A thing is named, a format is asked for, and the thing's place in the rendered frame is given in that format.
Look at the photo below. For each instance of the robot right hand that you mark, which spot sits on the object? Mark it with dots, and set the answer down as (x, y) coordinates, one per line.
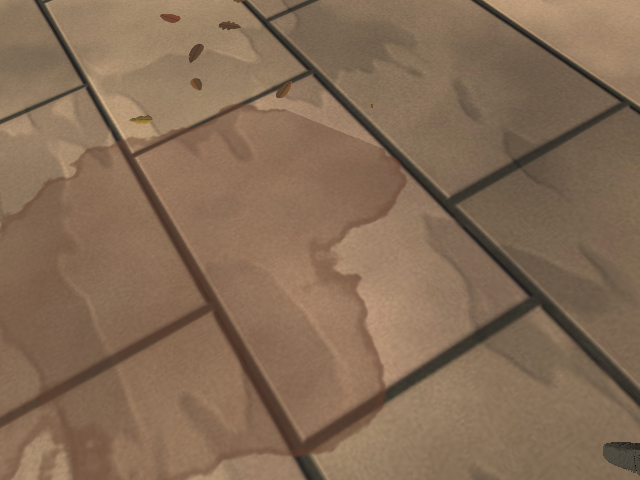
(623, 454)

